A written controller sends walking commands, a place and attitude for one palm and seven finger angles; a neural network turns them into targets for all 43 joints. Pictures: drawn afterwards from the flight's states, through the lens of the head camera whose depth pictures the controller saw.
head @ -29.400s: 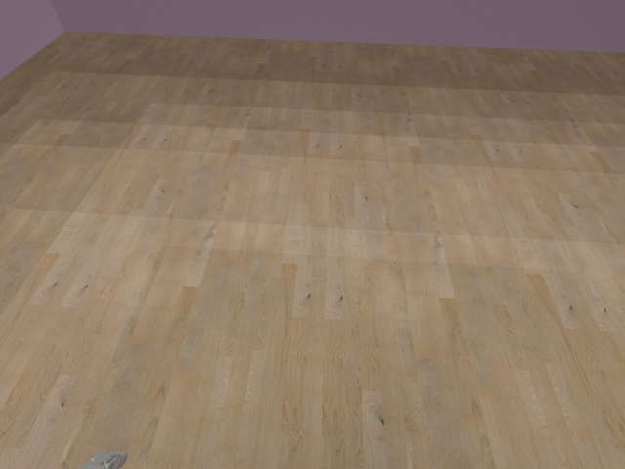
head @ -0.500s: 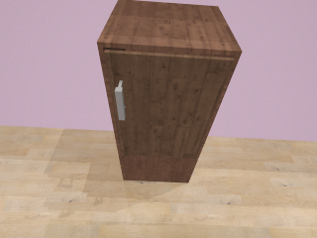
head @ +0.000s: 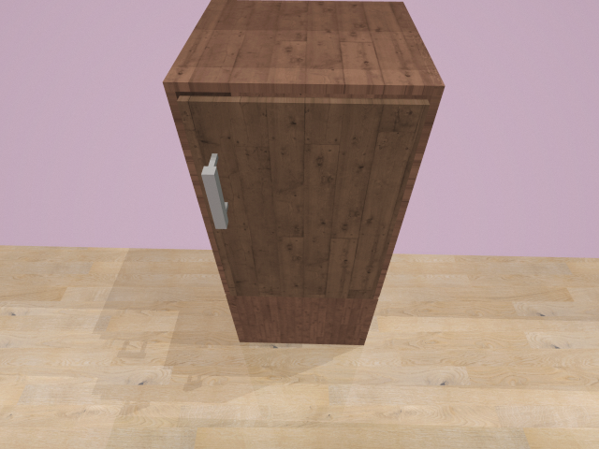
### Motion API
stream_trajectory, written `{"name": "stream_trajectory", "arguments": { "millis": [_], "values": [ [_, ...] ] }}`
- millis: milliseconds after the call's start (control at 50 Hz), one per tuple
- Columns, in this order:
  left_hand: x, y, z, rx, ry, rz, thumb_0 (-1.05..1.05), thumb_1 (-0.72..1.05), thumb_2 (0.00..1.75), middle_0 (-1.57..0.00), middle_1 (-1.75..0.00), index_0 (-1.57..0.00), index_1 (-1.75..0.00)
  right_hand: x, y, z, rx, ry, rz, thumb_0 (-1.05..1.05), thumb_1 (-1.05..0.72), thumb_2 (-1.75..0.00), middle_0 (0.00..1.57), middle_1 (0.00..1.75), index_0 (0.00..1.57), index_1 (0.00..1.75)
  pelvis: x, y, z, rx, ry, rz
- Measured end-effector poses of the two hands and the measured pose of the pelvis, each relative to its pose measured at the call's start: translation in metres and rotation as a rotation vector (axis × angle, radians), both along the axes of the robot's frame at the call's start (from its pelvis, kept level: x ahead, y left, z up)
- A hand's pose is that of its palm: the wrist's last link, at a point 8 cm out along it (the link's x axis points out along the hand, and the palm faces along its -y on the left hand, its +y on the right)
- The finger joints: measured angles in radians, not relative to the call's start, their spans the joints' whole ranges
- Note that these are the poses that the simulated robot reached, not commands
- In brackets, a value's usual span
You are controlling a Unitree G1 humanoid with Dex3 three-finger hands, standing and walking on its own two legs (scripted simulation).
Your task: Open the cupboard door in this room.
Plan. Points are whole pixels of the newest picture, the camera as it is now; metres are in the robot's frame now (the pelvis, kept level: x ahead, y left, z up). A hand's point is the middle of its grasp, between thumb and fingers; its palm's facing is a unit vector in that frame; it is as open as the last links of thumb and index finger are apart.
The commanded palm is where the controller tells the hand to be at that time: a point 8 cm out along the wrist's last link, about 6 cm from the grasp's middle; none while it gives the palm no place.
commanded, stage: come to a stop and stand still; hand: left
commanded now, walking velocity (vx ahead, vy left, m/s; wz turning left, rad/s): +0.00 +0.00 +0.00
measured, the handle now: (218, 192) +0.54 +0.18 +0.01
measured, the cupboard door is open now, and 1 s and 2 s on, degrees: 0 0 0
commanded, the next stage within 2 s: look again from close up in 0.34 s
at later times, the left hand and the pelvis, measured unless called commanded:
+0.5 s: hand out of the picture +0.02 +0.17 -0.17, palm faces +0.00 -0.98 -0.19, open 7.3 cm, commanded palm none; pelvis +0.01 -0.01 +0.00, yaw -1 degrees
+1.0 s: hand out of the picture +0.03 +0.19 -0.17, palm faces -0.01 -0.98 -0.22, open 7.3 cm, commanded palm none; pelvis +0.01 +0.00 +0.01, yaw -1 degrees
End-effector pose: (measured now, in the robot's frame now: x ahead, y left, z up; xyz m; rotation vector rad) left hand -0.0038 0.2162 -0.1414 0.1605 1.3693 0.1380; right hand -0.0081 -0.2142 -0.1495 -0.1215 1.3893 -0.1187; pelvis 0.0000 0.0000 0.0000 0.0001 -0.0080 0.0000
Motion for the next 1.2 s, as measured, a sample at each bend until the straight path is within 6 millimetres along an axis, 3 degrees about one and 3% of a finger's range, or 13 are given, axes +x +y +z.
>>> {"name": "stream_trajectory", "arguments": {
  "millis": [420, 1060, 1100, 1200],
  "values": [
    [0.014, -0.002, -0.001, -0.008, 0.015, 0.0, 0.0, 0.91, 0.9, -0.2, -0.3, -0.2, -0.3, 0.042, -0.02, 0.012, -0.052, -0.045, 0.019, 0.01, -0.92, -0.9, 0.2, 0.3, 0.19, 0.3, 0.014, -0.007, 0.004, 0.005, 0.005, -0.009],
    [0.025, 0.019, 0.005, 0.034, -0.013, -0.018, 0.0, 0.91, 0.9, -0.2, -0.3, -0.2, -0.3, 0.035, -0.022, 0.014, -0.06, -0.033, 0.022, 0.01, -0.91, -0.9, 0.2, 0.3, 0.2, 0.3, 0.008, -0.002, 0.007, 0.002, 0.006, -0.01],
    [0.051, 0.023, 0.024, 0.034, -0.2, 0.073, 0.01, 0.91, 0.9, -0.2, -0.3, -0.21, -0.3, 0.043, -0.024, 0.02, -0.077, -0.131, 0.02, 0.01, -0.91, -0.9, 0.2, 0.3, 0.2, 0.3, 0.005, -0.001, 0.006, 0.003, 0.009, -0.006],
    [0.141, 0.028, 0.11, 0.055, -0.866, 0.097, 0.01, 0.87, 0.88, -0.2, -0.33, -0.21, -0.33, 0.087, -0.032, 0.033, -0.1, -0.456, 0.048, 0.01, -0.9, -0.9, 0.2, 0.3, 0.2, 0.3, -0.009, -0.002, -0.004, 0.013, 0.051, 0.036]
  ]
}}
